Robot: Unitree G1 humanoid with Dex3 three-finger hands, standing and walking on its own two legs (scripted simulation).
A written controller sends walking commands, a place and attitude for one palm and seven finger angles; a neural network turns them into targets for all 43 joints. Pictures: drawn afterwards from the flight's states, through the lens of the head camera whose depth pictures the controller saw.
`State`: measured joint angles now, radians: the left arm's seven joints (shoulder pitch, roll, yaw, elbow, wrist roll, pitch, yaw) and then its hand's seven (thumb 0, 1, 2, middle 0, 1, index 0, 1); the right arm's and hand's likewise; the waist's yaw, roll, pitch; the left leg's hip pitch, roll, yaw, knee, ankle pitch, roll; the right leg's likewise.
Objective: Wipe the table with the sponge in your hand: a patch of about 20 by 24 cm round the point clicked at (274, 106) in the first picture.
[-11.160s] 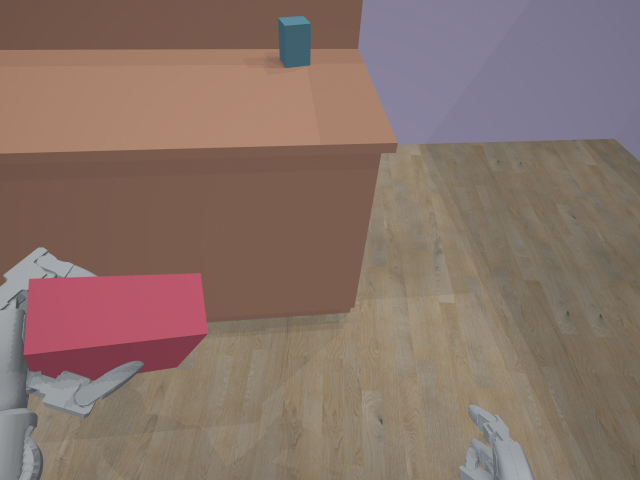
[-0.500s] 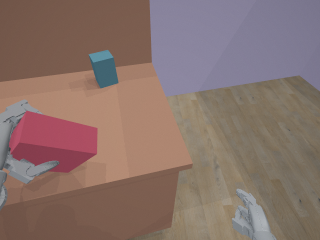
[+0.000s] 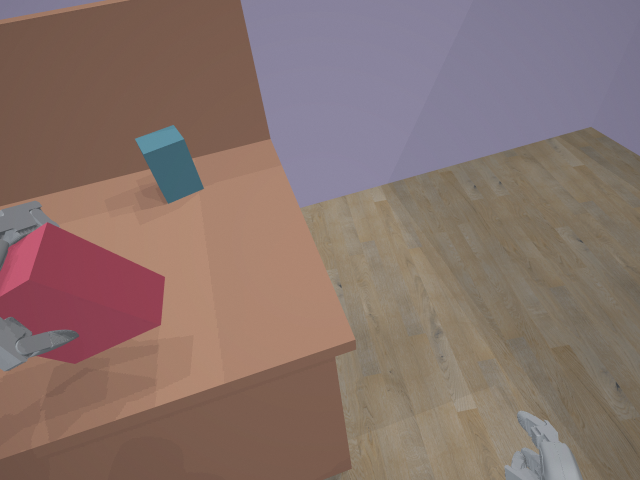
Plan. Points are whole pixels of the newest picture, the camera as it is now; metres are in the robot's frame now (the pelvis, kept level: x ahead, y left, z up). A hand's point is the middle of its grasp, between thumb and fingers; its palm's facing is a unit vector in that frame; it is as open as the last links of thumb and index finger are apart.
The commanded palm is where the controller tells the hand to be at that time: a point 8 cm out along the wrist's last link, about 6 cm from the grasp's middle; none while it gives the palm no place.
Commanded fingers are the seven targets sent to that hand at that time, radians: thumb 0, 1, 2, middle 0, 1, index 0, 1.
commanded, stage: turn the palm down, sponge in hand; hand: left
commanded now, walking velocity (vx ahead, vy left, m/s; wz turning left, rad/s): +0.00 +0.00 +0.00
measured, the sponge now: (84, 309) +0.23 +0.28 +0.16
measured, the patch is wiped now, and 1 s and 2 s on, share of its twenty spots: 0.00 0.00 0.00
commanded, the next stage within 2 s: move the sponge above the wiping area in 1.24 s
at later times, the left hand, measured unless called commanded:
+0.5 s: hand out of the picture +0.20 +0.36 +0.22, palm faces +0.28 -0.20 -0.94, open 10.2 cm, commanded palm +0.16 +0.34 +0.27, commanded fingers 0.00 0.10 1.30 -1.20 -1.60 -1.20 -1.60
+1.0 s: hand (5, 314) +0.20 +0.33 +0.19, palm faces +0.14 -0.14 -0.98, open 10.2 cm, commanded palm +0.15 +0.32 +0.28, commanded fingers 0.00 0.10 1.30 -1.20 -1.60 -1.20 -1.60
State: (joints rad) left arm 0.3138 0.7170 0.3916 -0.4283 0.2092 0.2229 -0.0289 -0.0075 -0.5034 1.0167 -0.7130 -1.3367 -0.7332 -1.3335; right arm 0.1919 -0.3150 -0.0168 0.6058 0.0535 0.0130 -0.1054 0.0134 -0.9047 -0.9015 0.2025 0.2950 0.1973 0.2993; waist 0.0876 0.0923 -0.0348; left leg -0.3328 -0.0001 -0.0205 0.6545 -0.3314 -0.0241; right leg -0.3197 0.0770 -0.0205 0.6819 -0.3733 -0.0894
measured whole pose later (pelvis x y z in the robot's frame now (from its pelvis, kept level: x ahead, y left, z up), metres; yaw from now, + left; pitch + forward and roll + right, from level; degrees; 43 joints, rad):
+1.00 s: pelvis -0.04 +0.04 +0.02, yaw +0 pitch -4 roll +1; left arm 0.04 0.61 0.02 -0.39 0.75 0.51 -0.16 0.00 -0.50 1.02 -0.72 -1.33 -0.74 -1.32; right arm -0.03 -0.26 0.09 0.63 0.07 0.05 -0.09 0.01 -0.90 -0.90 0.20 0.30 0.20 0.30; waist 0.15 0.12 0.03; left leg -0.20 -0.05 0.00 0.43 -0.17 0.03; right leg -0.19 0.03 0.01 0.48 -0.22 -0.04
